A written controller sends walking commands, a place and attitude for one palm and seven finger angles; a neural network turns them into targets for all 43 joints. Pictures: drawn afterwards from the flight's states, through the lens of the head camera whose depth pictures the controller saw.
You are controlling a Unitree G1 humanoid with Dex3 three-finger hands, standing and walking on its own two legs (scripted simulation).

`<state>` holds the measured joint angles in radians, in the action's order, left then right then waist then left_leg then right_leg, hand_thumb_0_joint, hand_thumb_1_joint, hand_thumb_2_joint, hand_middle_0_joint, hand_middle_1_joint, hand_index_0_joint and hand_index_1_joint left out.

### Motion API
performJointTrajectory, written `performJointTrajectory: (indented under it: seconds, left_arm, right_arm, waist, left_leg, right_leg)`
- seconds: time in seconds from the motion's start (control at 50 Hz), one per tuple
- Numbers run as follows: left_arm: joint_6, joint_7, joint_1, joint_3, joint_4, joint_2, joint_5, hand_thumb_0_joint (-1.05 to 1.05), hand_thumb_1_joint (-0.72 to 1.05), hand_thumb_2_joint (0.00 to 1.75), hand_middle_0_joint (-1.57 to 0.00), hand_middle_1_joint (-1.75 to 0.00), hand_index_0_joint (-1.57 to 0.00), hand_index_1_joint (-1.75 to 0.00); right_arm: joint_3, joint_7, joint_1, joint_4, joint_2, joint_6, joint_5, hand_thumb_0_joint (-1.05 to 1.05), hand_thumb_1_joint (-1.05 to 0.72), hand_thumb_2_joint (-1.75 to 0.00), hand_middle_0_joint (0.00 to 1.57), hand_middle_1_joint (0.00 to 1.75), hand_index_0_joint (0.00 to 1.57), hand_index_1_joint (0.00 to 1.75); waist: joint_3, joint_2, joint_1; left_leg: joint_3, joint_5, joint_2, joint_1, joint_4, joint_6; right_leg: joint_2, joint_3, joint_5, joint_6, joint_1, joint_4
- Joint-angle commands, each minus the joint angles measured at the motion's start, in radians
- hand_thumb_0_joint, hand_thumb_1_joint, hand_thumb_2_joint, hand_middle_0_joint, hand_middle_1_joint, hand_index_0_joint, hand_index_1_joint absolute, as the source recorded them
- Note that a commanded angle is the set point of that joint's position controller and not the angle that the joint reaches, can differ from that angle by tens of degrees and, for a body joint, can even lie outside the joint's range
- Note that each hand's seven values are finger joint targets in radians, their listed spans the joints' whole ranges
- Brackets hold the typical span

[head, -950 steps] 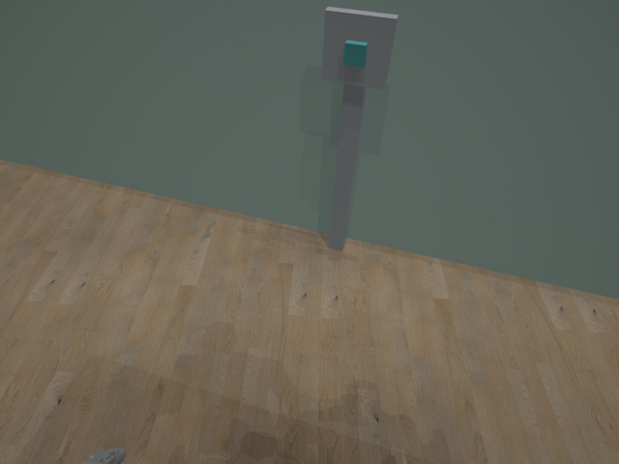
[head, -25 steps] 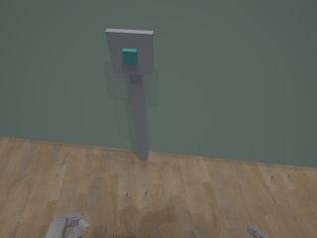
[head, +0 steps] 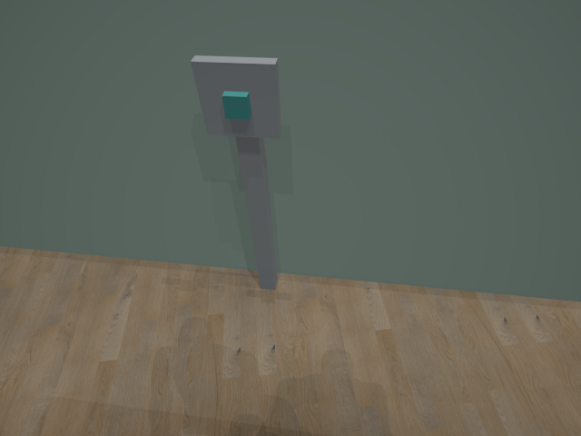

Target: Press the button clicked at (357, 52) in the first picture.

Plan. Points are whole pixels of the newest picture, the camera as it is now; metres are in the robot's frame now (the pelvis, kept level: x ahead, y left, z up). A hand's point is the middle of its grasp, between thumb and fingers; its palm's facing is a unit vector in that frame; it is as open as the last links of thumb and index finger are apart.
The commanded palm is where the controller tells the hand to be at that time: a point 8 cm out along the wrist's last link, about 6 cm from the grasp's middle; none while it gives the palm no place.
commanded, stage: let the arm hang, fingers relaxed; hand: left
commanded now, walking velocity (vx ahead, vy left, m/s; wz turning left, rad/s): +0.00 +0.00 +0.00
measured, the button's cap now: (237, 104) +0.75 +0.16 +0.07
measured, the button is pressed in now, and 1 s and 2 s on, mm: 0 0 0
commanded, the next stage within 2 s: stand and wait in 0.40 s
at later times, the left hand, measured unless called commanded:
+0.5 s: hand out of the picture -0.03 +0.14 -0.18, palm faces +0.06 -0.99 -0.15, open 7.4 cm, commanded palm none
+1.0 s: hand out of the picture -0.01 +0.14 -0.17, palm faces +0.05 -0.98 -0.17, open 7.4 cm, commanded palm none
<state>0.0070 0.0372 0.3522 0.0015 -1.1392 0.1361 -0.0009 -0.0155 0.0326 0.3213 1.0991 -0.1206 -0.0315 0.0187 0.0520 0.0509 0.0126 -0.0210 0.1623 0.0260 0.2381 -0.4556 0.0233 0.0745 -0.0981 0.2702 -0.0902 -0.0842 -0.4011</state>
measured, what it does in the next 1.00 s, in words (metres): stands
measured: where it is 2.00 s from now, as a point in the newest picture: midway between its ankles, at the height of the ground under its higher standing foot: outside the picture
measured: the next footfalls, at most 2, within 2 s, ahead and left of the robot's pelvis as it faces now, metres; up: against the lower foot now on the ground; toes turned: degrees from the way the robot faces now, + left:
none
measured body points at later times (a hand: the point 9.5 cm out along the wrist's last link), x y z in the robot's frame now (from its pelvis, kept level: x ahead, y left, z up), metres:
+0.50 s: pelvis +0.01 -0.01 +0.00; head +0.01 -0.01 +0.45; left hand -0.03 +0.19 -0.16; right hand -0.04 -0.20 -0.17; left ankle +0.05 +0.10 -0.74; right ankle -0.02 -0.06 -0.74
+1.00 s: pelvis +0.02 -0.01 +0.00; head +0.03 -0.02 +0.45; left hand -0.01 +0.19 -0.16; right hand -0.01 -0.21 -0.17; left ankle +0.05 +0.10 -0.74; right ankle -0.02 -0.06 -0.74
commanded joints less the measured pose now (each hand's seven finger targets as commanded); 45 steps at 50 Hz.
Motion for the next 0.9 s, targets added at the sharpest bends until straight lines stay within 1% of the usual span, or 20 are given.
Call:
performJointTrajectory:
  seconds: [0.0, 0.04, 0.08, 0.16, 0.18, 0.22, 0.28, 0.36, 0.38, 0.42, 0.44, 0.48, 0.56, 0.58, 0.64, 0.7, 0.74, 0.78, 0.8, 0.88]
  left_arm:
    - [-0.015, 0.01, 0.052, -0.017, 0.013, 0.084, 0.001, 0.0, 0.9, 0.9, -0.2, -0.3, -0.2, -0.3]
    - [-0.017, 0.011, 0.058, -0.019, 0.007, 0.077, 0.001, 0.0, 0.9, 0.9, -0.2, -0.3, -0.2, -0.3]
    - [-0.017, 0.013, 0.068, -0.019, 0.0, 0.072, 0.002, 0.0, 0.9, 0.9, -0.2, -0.3, -0.2, -0.3]
    - [-0.018, 0.013, 0.073, -0.02, -0.009, 0.054, 0.0, 0.0, 0.9, 0.9, -0.2, -0.3, -0.2, -0.3]
    - [-0.018, 0.015, 0.079, -0.021, -0.011, 0.054, 0.001, 0.0, 0.9, 0.9, -0.2, -0.3, -0.2, -0.3]
    - [-0.018, 0.014, 0.077, -0.022, -0.013, 0.049, 0.0, 0.0, 0.9, 0.9, -0.2, -0.3, -0.2, -0.3]
    - [-0.021, 0.016, 0.08, -0.023, -0.014, 0.046, 0.002, 0.0, 0.9, 0.9, -0.2, -0.3, -0.2, -0.3]
    - [-0.021, 0.016, 0.08, -0.024, -0.016, 0.039, 0.0, 0.0, 0.9, 0.9, -0.2, -0.3, -0.2, -0.3]
    - [-0.021, 0.018, 0.084, -0.024, -0.017, 0.04, 0.001, 0.0, 0.9, 0.9, -0.2, -0.3, -0.2, -0.3]
    - [-0.021, 0.017, 0.084, -0.023, -0.016, 0.037, 0.0, 0.0, 0.9, 0.9, -0.2, -0.3, -0.2, -0.3]
    - [-0.022, 0.018, 0.083, -0.025, -0.017, 0.039, 0.0, 0.0, 0.9, 0.9, -0.2, -0.3, -0.2, -0.3]
    - [-0.022, 0.019, 0.088, -0.022, -0.018, 0.038, 0.001, 0.0, 0.9, 0.9, -0.2, -0.3, -0.2, -0.3]
    - [-0.022, 0.018, 0.089, -0.022, -0.019, 0.037, 0.0, 0.0, 0.9, 0.9, -0.2, -0.3, -0.2, -0.3]
    - [-0.022, 0.019, 0.091, -0.022, -0.02, 0.04, 0.0, 0.0, 0.9, 0.9, -0.2, -0.3, -0.2, -0.3]
    - [-0.022, 0.018, 0.088, -0.021, -0.02, 0.037, 0.0, 0.0, 0.9, 0.9, -0.2, -0.3, -0.2, -0.3]
    - [-0.023, 0.019, 0.088, -0.022, -0.019, 0.041, 0.0, 0.0, 0.9, 0.9, -0.2, -0.3, -0.2, -0.3]
    - [-0.023, 0.019, 0.087, -0.021, -0.019, 0.04, 0.0, 0.0, 0.9, 0.9, -0.2, -0.3, -0.2, -0.3]
    - [-0.024, 0.02, 0.091, -0.022, -0.018, 0.043, 0.001, 0.0, 0.9, 0.9, -0.2, -0.3, -0.2, -0.3]
    - [-0.023, 0.019, 0.089, -0.021, -0.018, 0.044, 0.0, 0.0, 0.9, 0.9, -0.2, -0.3, -0.2, -0.3]
    - [-0.023, 0.02, 0.091, -0.022, -0.017, 0.049, 0.002, 0.0, 0.9, 0.9, -0.2, -0.3, -0.2, -0.3]
  right_arm:
    - [0.016, 0.014, 0.082, 0.003, -0.078, 0.012, 0.0, 0.0, -0.9, -0.9, 0.2, 0.3, 0.2, 0.3]
    - [0.015, 0.016, 0.091, 0.013, -0.068, 0.016, 0.0, 0.0, -0.9, -0.9, 0.2, 0.3, 0.2, 0.3]
    - [0.015, 0.018, 0.092, 0.019, -0.062, 0.016, -0.002, 0.0, -0.9, -0.9, 0.2, 0.3, 0.2, 0.3]
    - [0.014, 0.022, 0.106, 0.029, -0.049, 0.021, 0.0, 0.0, -0.9, -0.9, 0.2, 0.3, 0.2, 0.3]
    - [0.015, 0.023, 0.107, 0.028, -0.046, 0.021, -0.001, 0.0, -0.9, -0.9, 0.2, 0.3, 0.2, 0.3]
    - [0.014, 0.023, 0.109, 0.031, -0.043, 0.021, 0.0, 0.0, -0.9, -0.9, 0.2, 0.3, 0.2, 0.3]
    - [0.016, 0.025, 0.117, 0.031, -0.041, 0.022, -0.001, 0.0, -0.9, -0.9, 0.2, 0.3, 0.2, 0.3]
    - [0.017, 0.026, 0.123, 0.034, -0.037, 0.022, -0.001, 0.0, -0.9, -0.9, 0.2, 0.3, 0.2, 0.3]
    - [0.018, 0.026, 0.122, 0.031, -0.038, 0.021, -0.003, 0.0, -0.9, -0.9, 0.2, 0.3, 0.2, 0.3]
    - [0.017, 0.027, 0.123, 0.032, -0.036, 0.021, -0.002, 0.0, -0.9, -0.9, 0.2, 0.3, 0.2, 0.3]
    - [0.018, 0.027, 0.125, 0.033, -0.036, 0.021, -0.002, 0.0, -0.9, -0.9, 0.2, 0.3, 0.2, 0.3]
    - [0.018, 0.027, 0.12, 0.03, -0.04, 0.019, -0.003, 0.0, -0.9, -0.9, 0.2, 0.3, 0.2, 0.3]
    - [0.018, 0.028, 0.12, 0.032, -0.042, 0.021, -0.003, 0.0, -0.9, -0.9, 0.2, 0.3, 0.2, 0.3]
    - [0.018, 0.028, 0.115, 0.031, -0.044, 0.02, -0.005, 0.0, -0.9, -0.9, 0.2, 0.3, 0.2, 0.3]
    - [0.018, 0.028, 0.114, 0.032, -0.046, 0.022, -0.003, 0.0, -0.9, -0.9, 0.2, 0.3, 0.2, 0.3]
    - [0.019, 0.029, 0.111, 0.032, -0.049, 0.023, -0.004, 0.0, -0.9, -0.9, 0.2, 0.3, 0.2, 0.3]
    - [0.019, 0.029, 0.107, 0.034, -0.053, 0.025, -0.004, 0.0, -0.9, -0.9, 0.2, 0.3, 0.2, 0.3]
    - [0.019, 0.029, 0.101, 0.031, -0.058, 0.026, -0.005, 0.0, -0.9, -0.9, 0.2, 0.3, 0.2, 0.3]
    - [0.018, 0.029, 0.098, 0.035, -0.054, 0.026, -0.004, 0.0, -0.9, -0.9, 0.2, 0.3, 0.2, 0.3]
    - [0.019, 0.028, 0.092, 0.035, -0.056, 0.025, -0.005, 0.0, -0.9, -0.9, 0.2, 0.3, 0.2, 0.3]
  waist:
    - [0.087, -0.069, -0.001]
    - [0.084, -0.069, -0.004]
    - [0.097, -0.054, -0.008]
    - [0.097, -0.025, -0.007]
    - [0.096, -0.023, -0.012]
    - [0.098, -0.02, -0.01]
    - [0.083, -0.044, -0.009]
    - [0.096, -0.031, -0.005]
    - [0.091, -0.041, -0.009]
    - [0.093, -0.034, -0.007]
    - [0.093, -0.045, -0.006]
    - [0.096, -0.049, -0.006]
    - [0.089, -0.032, -0.006]
    - [0.092, -0.036, -0.008]
    - [0.079, -0.046, -0.004]
    - [0.07, -0.051, -0.006]
    - [0.073, -0.066, -0.006]
    - [0.062, -0.052, -0.008]
    - [0.075, -0.055, -0.009]
    - [0.076, -0.055, -0.009]
  left_leg:
    - [-0.086, -0.031, -0.096, -0.015, 0.053, 0.027]
    - [-0.085, -0.05, -0.097, -0.006, 0.058, 0.028]
    - [-0.087, -0.053, -0.097, 0.0, 0.058, 0.028]
    - [-0.092, -0.051, -0.099, 0.007, 0.072, 0.028]
    - [-0.091, -0.053, -0.1, 0.01, 0.068, 0.029]
    - [-0.089, -0.051, -0.099, 0.01, 0.07, 0.027]
    - [-0.081, -0.067, -0.097, 0.004, 0.059, 0.025]
    - [-0.077, -0.066, -0.095, 0.001, 0.056, 0.021]
    - [-0.075, -0.069, -0.095, -0.003, 0.05, 0.022]
    - [-0.075, -0.068, -0.096, -0.003, 0.052, 0.023]
    - [-0.071, -0.071, -0.096, -0.002, 0.051, 0.022]
    - [-0.072, -0.071, -0.095, -0.013, 0.045, 0.021]
    - [-0.076, -0.085, -0.1, -0.017, 0.054, 0.023]
    - [-0.073, -0.085, -0.102, -0.014, 0.051, 0.024]
    - [-0.079, -0.088, -0.105, -0.023, 0.061, 0.025]
    - [-0.079, -0.099, -0.108, -0.027, 0.063, 0.028]
    - [-0.08, -0.106, -0.108, -0.026, 0.067, 0.027]
    - [-0.08, -0.121, -0.108, -0.036, 0.064, 0.029]
    - [-0.078, -0.117, -0.108, -0.032, 0.066, 0.028]
    - [-0.077, -0.113, -0.103, -0.032, 0.063, 0.027]
  right_leg:
    - [-0.191, 0.17, 0.07, 0.007, -0.141, 0.158]
    - [-0.187, 0.171, 0.033, 0.013, -0.121, 0.15]
    - [-0.184, 0.164, 0.026, 0.018, -0.125, 0.146]
    - [-0.181, 0.168, 0.013, 0.007, -0.112, 0.136]
    - [-0.182, 0.165, 0.011, 0.015, -0.11, 0.139]
    - [-0.184, 0.166, 0.008, 0.012, -0.107, 0.139]
    - [-0.184, 0.167, -0.021, 0.023, -0.096, 0.142]
    - [-0.189, 0.168, -0.027, 0.024, -0.102, 0.148]
    - [-0.187, 0.165, -0.033, 0.033, -0.103, 0.15]
    - [-0.189, 0.168, -0.041, 0.032, -0.1, 0.15]
    - [-0.188, 0.166, -0.053, 0.036, -0.095, 0.15]
    - [-0.186, 0.17, -0.057, 0.04, -0.107, 0.151]
    - [-0.183, 0.166, -0.08, 0.036, -0.094, 0.139]
    - [-0.181, 0.164, -0.086, 0.044, -0.097, 0.14]
    - [-0.18, 0.164, -0.086, 0.035, -0.087, 0.133]
    - [-0.178, 0.157, -0.112, 0.041, -0.076, 0.126]
    - [-0.178, 0.155, -0.123, 0.039, -0.071, 0.123]
    - [-0.176, 0.156, -0.138, 0.043, -0.068, 0.119]
    - [-0.179, 0.152, -0.142, 0.044, -0.071, 0.118]
    - [-0.18, 0.157, -0.146, 0.051, -0.071, 0.124]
